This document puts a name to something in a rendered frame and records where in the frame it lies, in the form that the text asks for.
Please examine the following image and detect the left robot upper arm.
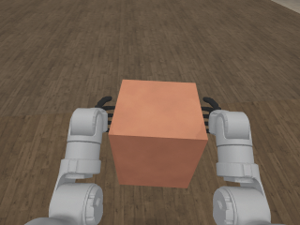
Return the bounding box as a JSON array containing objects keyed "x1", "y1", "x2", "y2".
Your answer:
[{"x1": 24, "y1": 182, "x2": 103, "y2": 225}]

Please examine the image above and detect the carton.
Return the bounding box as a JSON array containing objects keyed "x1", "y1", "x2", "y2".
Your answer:
[{"x1": 108, "y1": 80, "x2": 208, "y2": 188}]

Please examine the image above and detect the robot left hand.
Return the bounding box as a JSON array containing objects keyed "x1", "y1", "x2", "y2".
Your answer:
[{"x1": 95, "y1": 96, "x2": 115, "y2": 132}]

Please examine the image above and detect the robot right forearm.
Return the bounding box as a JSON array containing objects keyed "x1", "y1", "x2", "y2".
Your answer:
[{"x1": 208, "y1": 110, "x2": 271, "y2": 220}]

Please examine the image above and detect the robot left forearm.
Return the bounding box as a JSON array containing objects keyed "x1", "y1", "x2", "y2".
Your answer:
[{"x1": 49, "y1": 108, "x2": 108, "y2": 216}]

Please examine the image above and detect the right robot upper arm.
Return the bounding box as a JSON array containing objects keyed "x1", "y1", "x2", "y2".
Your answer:
[{"x1": 213, "y1": 186, "x2": 286, "y2": 225}]

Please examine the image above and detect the robot right hand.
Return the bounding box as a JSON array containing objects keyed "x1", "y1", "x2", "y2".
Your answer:
[{"x1": 201, "y1": 97, "x2": 221, "y2": 134}]

